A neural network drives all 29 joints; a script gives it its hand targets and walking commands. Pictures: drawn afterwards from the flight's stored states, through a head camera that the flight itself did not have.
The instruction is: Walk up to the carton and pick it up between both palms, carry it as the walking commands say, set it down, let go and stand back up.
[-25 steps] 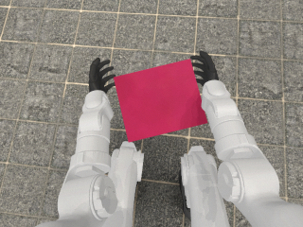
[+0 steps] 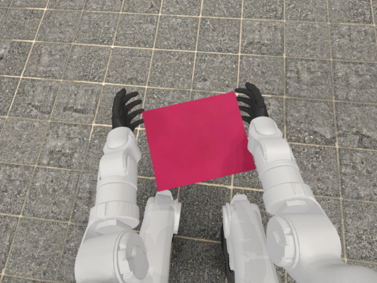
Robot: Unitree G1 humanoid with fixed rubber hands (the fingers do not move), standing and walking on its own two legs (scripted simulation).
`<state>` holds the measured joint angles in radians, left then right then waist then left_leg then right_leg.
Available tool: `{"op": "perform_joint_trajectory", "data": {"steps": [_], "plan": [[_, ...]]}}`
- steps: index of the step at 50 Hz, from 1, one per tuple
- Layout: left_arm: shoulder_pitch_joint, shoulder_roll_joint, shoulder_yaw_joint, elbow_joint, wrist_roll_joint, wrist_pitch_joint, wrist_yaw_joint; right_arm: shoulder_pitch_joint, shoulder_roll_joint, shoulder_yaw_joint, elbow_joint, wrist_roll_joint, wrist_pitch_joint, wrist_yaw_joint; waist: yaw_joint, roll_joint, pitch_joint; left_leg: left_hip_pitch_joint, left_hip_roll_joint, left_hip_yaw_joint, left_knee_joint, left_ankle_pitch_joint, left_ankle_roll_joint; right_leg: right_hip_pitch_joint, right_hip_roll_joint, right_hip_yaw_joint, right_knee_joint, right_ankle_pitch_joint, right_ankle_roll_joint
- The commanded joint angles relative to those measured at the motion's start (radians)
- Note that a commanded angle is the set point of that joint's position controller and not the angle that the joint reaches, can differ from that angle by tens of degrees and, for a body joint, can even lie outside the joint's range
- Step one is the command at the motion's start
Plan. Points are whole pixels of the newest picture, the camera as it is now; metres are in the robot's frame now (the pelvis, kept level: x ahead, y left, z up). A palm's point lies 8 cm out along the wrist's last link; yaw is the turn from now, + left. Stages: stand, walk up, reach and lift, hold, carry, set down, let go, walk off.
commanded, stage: reach and lift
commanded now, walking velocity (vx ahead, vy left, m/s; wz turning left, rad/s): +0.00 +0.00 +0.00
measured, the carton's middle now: (195, 147) +0.42 +0.02 -0.16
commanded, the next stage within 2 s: none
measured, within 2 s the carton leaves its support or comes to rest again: neither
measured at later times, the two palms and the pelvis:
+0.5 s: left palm (111, 119) +0.42 +0.17 +0.03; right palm (270, 108) +0.45 -0.11 +0.01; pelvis +0.01 +0.00 +0.06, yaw +0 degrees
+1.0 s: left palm (92, 106) +0.41 +0.16 +0.11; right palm (291, 94) +0.44 -0.12 +0.09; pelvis +0.04 -0.01 +0.14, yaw +0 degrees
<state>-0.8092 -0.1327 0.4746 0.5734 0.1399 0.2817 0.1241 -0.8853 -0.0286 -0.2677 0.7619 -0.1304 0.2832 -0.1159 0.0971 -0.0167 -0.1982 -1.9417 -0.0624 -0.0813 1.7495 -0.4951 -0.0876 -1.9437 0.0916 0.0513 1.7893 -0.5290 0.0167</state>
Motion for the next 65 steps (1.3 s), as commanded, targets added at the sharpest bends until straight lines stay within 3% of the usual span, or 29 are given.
{"op": "perform_joint_trajectory", "data": {"steps": [1,2,5,7,8,10,11,12,14,17,20,21,22,24,26,28,32,33,36,38,43,44,46,48,52,53,56,64,65], "plan": [[-0.619,-0.975,-0.563,0.108,-0.094,0.025,-0.266,-0.68,1.085,0.47,-0.055,0.09,-0.038,0.219,0.011,-0.094,-0.857,0.53,-0.119,0.16,-0.202,0.11,0.042,0.557,0.115,-0.093,-0.273,0.094,0.008],[-0.619,-0.982,-0.573,0.086,-0.097,0.02,-0.266,-0.704,1.092,0.488,-0.079,0.106,-0.043,0.222,0.025,-0.096,-0.9,0.549,-0.12,0.159,-0.209,0.126,0.042,0.592,0.115,-0.089,-0.279,0.11,0.007],[-0.638,-0.997,-0.608,0.036,-0.12,0.02,-0.262,-0.695,1.093,0.497,-0.124,0.117,-0.046,0.22,0.011,-0.067,-0.993,0.632,-0.123,0.154,-0.221,0.176,0.035,0.653,0.123,-0.09,-0.285,0.161,0.0],[-0.609,-0.978,-0.565,0.1,-0.088,0.023,-0.26,-0.685,1.093,0.47,-0.074,0.1,-0.046,0.223,0.025,-0.064,-0.862,0.591,-0.12,0.156,-0.239,0.121,0.042,0.596,0.118,-0.087,-0.302,0.101,0.001],[-0.59,-0.987,-0.553,0.128,-0.079,0.028,-0.264,-0.667,1.09,0.455,-0.046,0.085,-0.041,0.226,0.013,-0.08,-0.82,0.579,-0.12,0.154,-0.252,0.097,0.044,0.593,0.116,-0.087,-0.322,0.073,0.004],[-0.619,-1.01,-0.601,0.056,-0.102,0.025,-0.264,-0.664,1.097,0.483,-0.098,0.101,-0.044,0.228,0.004,-0.061,-0.942,0.667,-0.123,0.152,-0.265,0.158,0.038,0.674,0.12,-0.083,-0.336,0.141,0.0],[-0.611,-1.007,-0.607,0.026,-0.107,0.02,-0.26,-0.678,1.119,0.51,-0.127,0.119,-0.044,0.229,0.03,-0.062,-1.008,0.692,-0.127,0.152,-0.267,0.187,0.038,0.723,0.122,-0.082,-0.329,0.172,0.0],[-0.607,-1.011,-0.622,0.017,-0.119,0.021,-0.259,-0.688,1.122,0.522,-0.153,0.131,-0.045,0.229,0.025,-0.071,-1.027,0.719,-0.126,0.145,-0.272,0.203,0.039,0.735,0.123,-0.085,-0.328,0.183,0.003],[-0.578,-0.992,-0.582,0.088,-0.095,0.026,-0.26,-0.65,1.114,0.484,-0.076,0.1,-0.04,0.227,0.018,-0.078,-0.889,0.66,-0.121,0.146,-0.286,0.141,0.042,0.678,0.119,-0.082,-0.351,0.117,0.004],[-0.556,-1.006,-0.571,0.108,-0.081,0.033,-0.266,-0.62,1.111,0.465,-0.054,0.085,-0.035,0.235,0.014,-0.069,-0.842,0.685,-0.12,0.145,-0.321,0.129,0.043,0.699,0.114,-0.075,-0.39,0.107,0.001],[-0.564,-1.024,-0.599,0.064,-0.101,0.026,-0.266,-0.637,1.116,0.502,-0.118,0.108,-0.043,0.235,0.019,-0.063,-0.919,0.754,-0.122,0.139,-0.334,0.183,0.041,0.767,0.117,-0.069,-0.406,0.161,-0.003],[-0.549,-1.023,-0.589,0.072,-0.102,0.025,-0.268,-0.628,1.125,0.5,-0.114,0.105,-0.041,0.234,0.013,-0.089,-0.902,0.751,-0.121,0.133,-0.342,0.187,0.045,0.776,0.115,-0.073,-0.416,0.165,0.001],[-0.542,-1.029,-0.594,0.079,-0.102,0.026,-0.267,-0.632,1.114,0.495,-0.121,0.105,-0.045,0.234,0.013,-0.063,-0.904,0.765,-0.122,0.133,-0.35,0.185,0.043,0.776,0.115,-0.069,-0.415,0.162,-0.002],[-0.532,-1.027,-0.583,0.098,-0.091,0.025,-0.268,-0.598,1.11,0.478,-0.077,0.088,-0.044,0.236,0.001,-0.07,-0.829,0.755,-0.119,0.131,-0.369,0.157,0.044,0.758,0.113,-0.066,-0.441,0.134,-0.004],[-0.527,-1.021,-0.592,0.077,-0.091,0.023,-0.268,-0.59,1.129,0.486,-0.076,0.092,-0.041,0.238,0.009,-0.08,-0.848,0.774,-0.118,0.127,-0.388,0.16,0.046,0.806,0.111,-0.061,-0.46,0.14,-0.003],[-0.505,-1.038,-0.602,0.081,-0.093,0.022,-0.267,-0.582,1.132,0.499,-0.109,0.103,-0.049,0.239,0.016,-0.05,-0.875,0.833,-0.122,0.127,-0.405,0.204,0.043,0.83,0.114,-0.058,-0.472,0.178,-0.004],[-0.472,-1.028,-0.59,0.107,-0.086,0.022,-0.269,-0.546,1.13,0.486,-0.078,0.088,-0.045,0.239,0.005,-0.075,-0.801,0.845,-0.117,0.118,-0.446,0.18,0.047,0.844,0.109,-0.057,-0.513,0.155,-0.001],[-0.463,-1.018,-0.574,0.113,-0.073,0.023,-0.27,-0.531,1.135,0.484,-0.069,0.086,-0.042,0.241,0.023,-0.067,-0.787,0.844,-0.116,0.122,-0.458,0.18,0.048,0.859,0.108,-0.048,-0.527,0.156,-0.001],[-0.453,-1.034,-0.583,0.099,-0.086,0.013,-0.276,-0.528,1.143,0.5,-0.104,0.095,-0.051,0.239,0.019,-0.066,-0.812,0.88,-0.116,0.115,-0.476,0.211,0.05,0.92,0.104,-0.038,-0.547,0.193,-0.002],[-0.425,-1.02,-0.574,0.096,-0.075,0.006,-0.276,-0.501,1.159,0.502,-0.089,0.086,-0.051,0.24,0.027,-0.096,-0.799,0.891,-0.115,0.109,-0.492,0.226,0.056,0.929,0.103,-0.037,-0.566,0.203,0.004],[-0.394,-1.02,-0.57,0.118,-0.068,0.003,-0.284,-0.469,1.147,0.492,-0.094,0.074,-0.06,0.238,0.02,-0.081,-0.748,0.931,-0.111,0.101,-0.542,0.228,0.057,0.973,0.096,-0.023,-0.618,0.207,0.001],[-0.389,-1.022,-0.576,0.113,-0.067,0.004,-0.285,-0.439,1.146,0.483,-0.084,0.067,-0.057,0.238,0.006,-0.073,-0.74,0.952,-0.108,0.097,-0.557,0.231,0.056,0.981,0.095,-0.025,-0.63,0.213,0.0],[-0.372,-1.038,-0.593,0.108,-0.066,0.004,-0.285,-0.426,1.15,0.497,-0.1,0.071,-0.06,0.24,0.012,-0.054,-0.753,0.99,-0.109,0.1,-0.578,0.247,0.053,1.013,0.092,-0.019,-0.648,0.227,-0.004],[-0.34,-1.028,-0.575,0.114,-0.059,0.0,-0.286,-0.417,1.15,0.498,-0.098,0.064,-0.059,0.242,0.02,-0.083,-0.712,0.988,-0.108,0.091,-0.598,0.25,0.059,1.034,0.088,-0.015,-0.669,0.231,-0.002],[-0.316,-1.031,-0.587,0.116,-0.052,0.001,-0.291,-0.387,1.155,0.507,-0.12,0.067,-0.062,0.243,0.021,-0.063,-0.683,1.04,-0.102,0.088,-0.64,0.269,0.062,1.086,0.078,0.0,-0.715,0.254,-0.003],[-0.309,-1.023,-0.586,0.097,-0.055,-0.005,-0.293,-0.39,1.172,0.523,-0.129,0.069,-0.062,0.244,0.033,-0.084,-0.696,1.044,-0.103,0.085,-0.645,0.278,0.066,1.109,0.08,-0.001,-0.717,0.265,-0.002],[-0.279,-1.029,-0.576,0.115,-0.034,0.004,-0.296,-0.332,1.165,0.499,-0.106,0.044,-0.053,0.247,0.014,-0.066,-0.63,1.077,-0.097,0.079,-0.686,0.286,0.065,1.119,0.074,0.004,-0.755,0.272,-0.004],[-0.179,-1.029,-0.582,0.113,-0.017,0.008,-0.309,-0.281,1.178,0.536,-0.16,0.054,-0.051,0.257,0.039,-0.061,-0.599,1.182,-0.086,0.072,-0.762,0.367,0.074,1.218,0.058,0.027,-0.84,0.355,-0.005],[-0.2,-1.031,-0.597,0.085,-0.023,0.008,-0.311,-0.264,1.178,0.537,-0.159,0.047,-0.05,0.259,0.025,-0.06,-0.594,1.195,-0.084,0.066,-0.772,0.378,0.073,1.232,0.057,0.029,-0.851,0.37,-0.006]]}}
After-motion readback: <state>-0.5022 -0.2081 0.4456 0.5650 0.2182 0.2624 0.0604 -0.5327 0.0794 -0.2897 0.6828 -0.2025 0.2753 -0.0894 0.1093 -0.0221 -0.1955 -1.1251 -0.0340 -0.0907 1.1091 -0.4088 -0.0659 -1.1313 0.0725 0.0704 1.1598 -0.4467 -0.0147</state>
